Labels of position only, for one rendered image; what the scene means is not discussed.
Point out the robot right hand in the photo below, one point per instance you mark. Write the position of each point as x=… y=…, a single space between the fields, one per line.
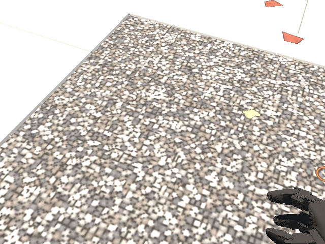
x=312 y=226

